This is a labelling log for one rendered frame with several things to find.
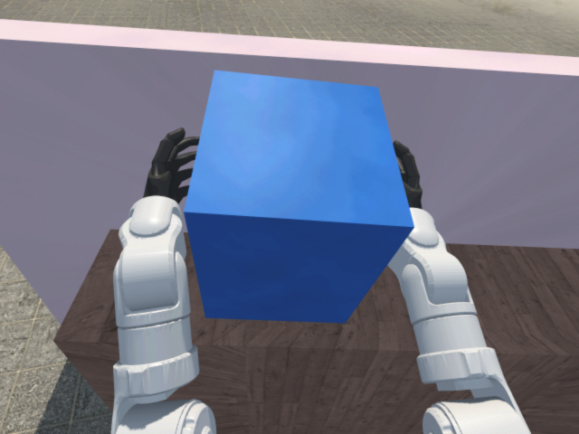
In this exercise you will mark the left robot hand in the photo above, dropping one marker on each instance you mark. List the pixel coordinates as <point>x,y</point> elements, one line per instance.
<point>164,178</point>

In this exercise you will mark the left robot forearm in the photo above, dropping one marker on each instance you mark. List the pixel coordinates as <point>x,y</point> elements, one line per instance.
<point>152,305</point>

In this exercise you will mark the pedestal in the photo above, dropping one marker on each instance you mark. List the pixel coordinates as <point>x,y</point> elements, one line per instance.
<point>361,377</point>

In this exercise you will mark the right robot hand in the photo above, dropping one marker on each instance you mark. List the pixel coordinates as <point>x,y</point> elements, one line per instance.
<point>409,174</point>

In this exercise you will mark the carton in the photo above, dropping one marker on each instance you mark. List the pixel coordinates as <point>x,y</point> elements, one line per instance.
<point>296,202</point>

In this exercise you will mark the right robot forearm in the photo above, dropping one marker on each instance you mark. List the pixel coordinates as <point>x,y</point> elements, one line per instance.
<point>453,351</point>

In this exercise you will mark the right robot upper arm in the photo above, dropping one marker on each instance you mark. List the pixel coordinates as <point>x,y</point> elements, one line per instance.
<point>486,415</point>

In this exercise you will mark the left robot upper arm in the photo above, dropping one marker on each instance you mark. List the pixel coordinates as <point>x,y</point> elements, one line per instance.
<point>168,417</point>

